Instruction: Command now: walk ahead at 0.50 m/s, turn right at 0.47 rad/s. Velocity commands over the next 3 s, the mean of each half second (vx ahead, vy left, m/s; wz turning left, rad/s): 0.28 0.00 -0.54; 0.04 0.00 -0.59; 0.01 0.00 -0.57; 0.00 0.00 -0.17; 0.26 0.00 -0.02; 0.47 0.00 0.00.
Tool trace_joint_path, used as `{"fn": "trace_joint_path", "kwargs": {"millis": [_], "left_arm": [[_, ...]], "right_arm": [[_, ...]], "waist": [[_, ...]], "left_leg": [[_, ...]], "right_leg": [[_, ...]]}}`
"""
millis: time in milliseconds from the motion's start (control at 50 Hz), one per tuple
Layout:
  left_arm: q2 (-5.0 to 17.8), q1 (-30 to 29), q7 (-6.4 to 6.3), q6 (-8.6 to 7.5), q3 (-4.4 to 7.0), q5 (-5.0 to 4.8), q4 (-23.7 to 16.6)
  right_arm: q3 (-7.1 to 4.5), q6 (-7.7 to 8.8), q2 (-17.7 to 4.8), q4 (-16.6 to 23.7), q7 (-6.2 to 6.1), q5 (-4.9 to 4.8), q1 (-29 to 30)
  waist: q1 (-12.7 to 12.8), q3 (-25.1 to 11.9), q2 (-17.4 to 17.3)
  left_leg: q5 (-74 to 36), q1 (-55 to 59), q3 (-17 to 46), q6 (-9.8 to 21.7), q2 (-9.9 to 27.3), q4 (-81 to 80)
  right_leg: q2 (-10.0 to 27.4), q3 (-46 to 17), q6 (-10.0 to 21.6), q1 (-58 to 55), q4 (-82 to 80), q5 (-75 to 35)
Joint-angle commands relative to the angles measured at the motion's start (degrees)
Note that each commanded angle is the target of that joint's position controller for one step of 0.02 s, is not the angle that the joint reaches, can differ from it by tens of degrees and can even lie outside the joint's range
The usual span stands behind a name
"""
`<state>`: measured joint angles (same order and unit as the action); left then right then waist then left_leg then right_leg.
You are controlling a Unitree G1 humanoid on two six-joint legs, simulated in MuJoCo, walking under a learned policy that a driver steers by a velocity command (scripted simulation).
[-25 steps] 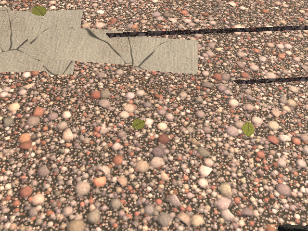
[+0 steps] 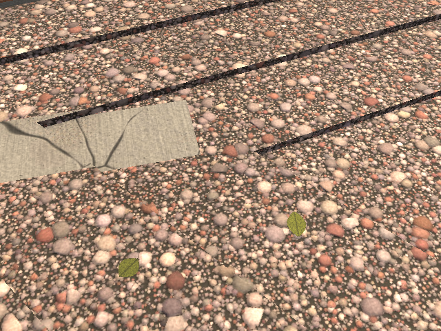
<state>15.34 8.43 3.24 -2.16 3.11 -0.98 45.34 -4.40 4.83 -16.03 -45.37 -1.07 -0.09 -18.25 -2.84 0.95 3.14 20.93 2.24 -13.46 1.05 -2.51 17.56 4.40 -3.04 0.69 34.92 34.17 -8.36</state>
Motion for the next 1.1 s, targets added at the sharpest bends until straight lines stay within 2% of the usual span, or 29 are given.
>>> {"fn": "trace_joint_path", "kwargs": {"millis": [20,80,120,140,160,180,200,220,260,320,400,460,520,540,560,580,600,620,640,680,760,880,940,960,980,1000,1020,1060,1100], "left_arm": [[3.7,-7.7,1.12,-0.57,0.46,0.11,-6.8],[5.2,-4.5,1.42,-0.31,1.44,0.29,-7.6],[10.0,9.5,0.01,-0.42,4.20,0.62,-4.2],[14.2,14.6,-1.18,-0.18,5.16,0.57,-2.7],[18.4,13.3,-1.71,-0.46,4.88,1.34,-4.8],[17.1,17.3,-1.02,-0.41,4.86,1.18,-6.0],[15.2,14.9,-1.30,-0.17,4.76,0.47,-5.8],[12.1,9.0,-1.69,-0.12,4.02,-0.74,-6.3],[9.6,2.6,-2.59,0.41,2.87,-0.30,-8.2],[11.2,2.6,-3.24,0.21,3.40,1.02,-8.1],[11.2,2.2,-5.18,2.31,3.56,-0.52,-7.2],[11.1,3.5,-5.64,3.58,3.51,-0.43,-6.9],[10.1,2.4,-5.64,3.84,3.24,-0.22,-7.6],[9.7,0.9,-5.64,3.82,3.08,-0.26,-8.1],[8.1,1.1,-5.48,3.63,2.55,0.27,-9.0],[5.2,4.8,-5.31,3.26,1.75,1.33,-9.6],[6.3,10.8,-5.00,3.28,1.73,0.37,-9.8],[11.4,11.7,-4.68,3.58,3.04,0.34,-8.2],[13.1,7.9,-4.80,4.44,3.88,-0.20,-7.9],[11.5,6.0,-5.36,6.23,3.90,-0.38,-8.3],[6.8,4.9,-5.05,6.42,2.70,-0.29,-9.9],[7.6,3.3,-3.18,6.25,2.89,0.02,-11.8],[8.0,8.5,-2.71,6.21,3.81,0.28,-10.0],[10.9,10.2,-3.17,6.11,4.73,0.58,-10.1],[18.6,9.1,-4.10,5.99,6.20,0.82,-12.0],[17.5,9.6,-3.76,4.60,5.68,3.17,-12.6],[15.8,7.1,-3.79,3.44,4.97,3.37,-12.5],[12.0,2.0,-4.30,2.86,3.92,0.86,-12.9],[10.4,1.7,-4.92,3.28,3.08,0.62,-12.9]], "right_arm": [[-2.83,-0.72,-9.6,1.9,-0.72,-0.73,-0.6],[-3.45,-2.15,-12.0,1.5,-1.20,-1.52,-0.8],[-2.81,-2.70,-11.5,1.9,-1.13,-1.55,1.0],[-1.45,-1.72,-7.3,2.9,-0.98,0.44,-0.5],[0.46,0.21,-2.5,4.7,0.19,2.47,-5.8],[0.17,1.56,-8.3,6.4,0.93,-0.05,-2.8],[0.02,1.97,-8.8,8.5,0.84,-2.35,3.9],[0.21,1.58,-8.5,8.6,0.04,-1.73,7.0],[-0.44,-0.45,-9.2,7.7,-1.00,0.03,6.1],[-0.11,-1.22,-7.2,7.3,-1.03,1.04,3.1],[1.00,-0.77,-4.1,9.1,-0.77,0.74,10.0],[0.58,-0.96,-5.3,9.8,0.34,0.04,13.0],[-0.41,-0.70,-7.1,10.3,0.75,0.64,12.4],[-0.66,-0.21,-7.3,10.0,0.71,0.90,10.5],[-1.11,0.20,-9.1,10.1,0.30,1.54,8.7],[-1.55,-0.15,-12.3,10.8,-0.44,2.68,7.4],[-1.87,-1.41,-11.9,9.2,-0.32,3.14,4.2],[-1.40,-1.96,-9.5,10.2,-0.29,1.38,5.6],[-0.74,-2.44,-6.9,10.8,-0.50,1.20,7.2],[-0.33,-3.47,-6.0,11.5,-0.76,0.85,11.7],[-1.24,-4.37,-7.7,10.7,-1.10,1.65,12.5],[-2.47,-5.14,-10.4,9.4,-0.68,0.23,12.8],[-2.39,-5.66,-9.3,8.1,-0.66,-0.99,12.8],[-1.88,-5.86,-6.8,7.2,-0.32,-0.62,10.7],[-0.94,-5.71,-4.4,10.4,-0.12,1.65,12.0],[-1.69,-5.09,-6.7,11.9,-0.64,1.13,18.6],[-2.16,-4.99,-7.7,11.6,-0.80,0.16,18.1],[-2.85,-5.24,-8.4,9.0,-1.56,0.83,14.4],[-2.83,-5.15,-7.7,8.6,-1.30,0.92,13.1]], "waist": [[-1.6,5.9,-3.9],[0.8,2.1,-5.7],[8.5,-5.1,-4.2],[9.2,-9.9,4.0],[3.9,-18.6,16.0],[9.7,-31.4,4.8],[9.7,-24.9,1.2],[7.4,-14.9,-4.5],[2.7,-6.6,-4.3],[1.0,-6.3,-2.0],[2.9,-8.4,2.3],[4.3,-8.9,3.8],[3.1,-7.0,4.6],[1.4,-6.6,4.7],[1.0,-8.6,2.4],[3.1,-12.4,-8.2],[4.5,-17.4,-20.9],[3.9,-15.6,-15.4],[2.9,-11.7,-11.3],[3.7,-6.3,-8.8],[3.3,-6.1,-12.8],[2.3,-8.3,-13.5],[5.0,-7.4,-11.4],[4.8,-4.9,-2.9],[3.1,-2.1,15.0],[7.5,-3.6,10.0],[5.4,-3.0,6.9],[2.9,-3.7,4.4],[2.1,-5.6,4.6]], "left_leg": [[-25.7,2.6,5.7,7.4,20.1,-1.6],[-48.5,4.2,3.4,5.4,19.6,8.5],[-55.9,-1.9,0.5,1.5,15.1,30.8],[-22.6,-20.5,1.2,-2.0,10.6,51.2],[21.8,-40.8,8.7,-6.1,0.1,73.4],[20.9,-45.1,19.0,-6.3,0.2,76.4],[16.0,-49.2,19.7,-5.2,3.3,72.6],[10.6,-50.2,18.5,-4.7,5.9,65.9],[6.3,-41.9,18.0,-5.4,7.8,58.5],[-0.9,-37.6,16.6,-5.8,6.3,50.5],[-16.4,-30.4,15.1,-6.7,1.9,26.3],[-19.2,-27.4,16.4,-6.5,0.3,19.0],[-16.3,-26.3,18.9,-4.1,0.5,12.6],[-20.8,-22.7,18.6,-2.6,1.1,7.8],[-31.4,-15.2,21.5,-0.1,6.4,6.1],[-52.9,-3.7,31.5,5.7,18.1,7.7],[-53.9,3.6,47.7,16.7,29.3,6.0],[-42.3,1.1,48.4,17.4,28.7,5.0],[-34.9,-2.8,40.5,14.6,24.4,4.9],[-24.7,-11.3,31.3,11.5,19.4,2.2],[-24.3,-14.8,21.6,11.4,16.6,-0.4],[-20.9,-13.0,17.9,11.3,19.9,0.4],[-12.7,-18.1,13.4,5.6,17.8,7.0],[-4.6,-26.0,8.3,0.3,13.9,16.9],[14.2,-42.3,4.6,-5.5,4.1,32.4],[16.6,-43.2,15.3,-4.6,2.6,42.7],[11.7,-43.6,17.3,-3.5,3.5,46.2],[3.5,-43.1,18.2,-3.6,4.6,46.1],[-0.4,-39.5,17.6,-4.7,3.3,48.7]], "right_leg": [[1.1,0.8,1.4,6.8,-3.1,5.1],[-3.4,6.9,3.8,-2.4,-3.2,14.7],[-8.2,9.1,7.1,-22.3,-8.2,7.8],[-0.1,-1.7,10.8,-41.6,-2.7,-15.9],[13.9,-25.6,23.0,-59.8,2.4,-50.2],[18.5,-33.4,29.3,-66.6,-3.4,-41.8],[15.7,-29.0,26.4,-61.7,-6.9,-27.8],[12.4,-23.5,22.0,-50.7,-9.3,-20.1],[9.2,-17.6,18.9,-31.9,-12.7,-22.3],[5.3,-12.2,16.5,-23.5,-13.2,-30.5],[-1.0,-7.9,10.7,-20.6,-11.3,-21.9],[0.1,-12.6,9.2,-22.0,-9.3,-12.6],[1.0,-19.9,8.2,-24.8,-5.3,-4.6],[-0.4,-20.6,7.1,-24.3,-2.9,-1.0],[-3.0,-19.5,5.1,-21.5,2.2,6.0],[-9.3,-12.8,1.9,-13.4,13.9,28.5],[-13.4,-7.8,-1.2,-3.8,25.7,51.7],[-9.4,-7.5,-3.1,-0.7,34.5,48.7],[-7.8,-6.1,-4.1,0.6,38.4,43.8],[-5.4,-4.2,-5.3,-0.1,36.8,37.7],[-4.3,1.3,-5.6,-6.5,25.8,33.9],[-2.9,4.4,-2.5,-14.6,9.6,29.2],[-5.2,6.2,1.7,-24.5,-4.3,20.9],[-0.1,-3.6,5.1,-29.3,-11.8,15.3],[14.7,-26.7,14.5,-32.1,-16.0,5.2],[16.5,-29.9,19.6,-27.0,-17.9,6.1],[13.9,-24.8,17.4,-26.5,-17.7,7.9],[9.2,-18.6,12.0,-27.4,-15.6,6.9],[7.1,-16.2,11.7,-26.6,-14.4,-0.6]]}}
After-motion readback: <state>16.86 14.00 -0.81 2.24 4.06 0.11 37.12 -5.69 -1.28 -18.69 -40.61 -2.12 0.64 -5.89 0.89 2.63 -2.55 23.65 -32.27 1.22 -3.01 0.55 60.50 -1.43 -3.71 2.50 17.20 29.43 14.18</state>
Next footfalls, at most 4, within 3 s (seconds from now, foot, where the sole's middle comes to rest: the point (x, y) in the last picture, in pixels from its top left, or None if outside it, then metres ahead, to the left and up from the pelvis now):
0.14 right None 0.23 -0.13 -0.80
0.56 left None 0.46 0.01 -0.80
0.96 right None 0.27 -0.19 -0.80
1.44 left None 0.44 -0.04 -0.80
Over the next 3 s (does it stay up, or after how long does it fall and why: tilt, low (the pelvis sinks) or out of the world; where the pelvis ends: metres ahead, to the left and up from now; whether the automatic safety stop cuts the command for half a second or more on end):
stays up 0.50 -0.45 -0.06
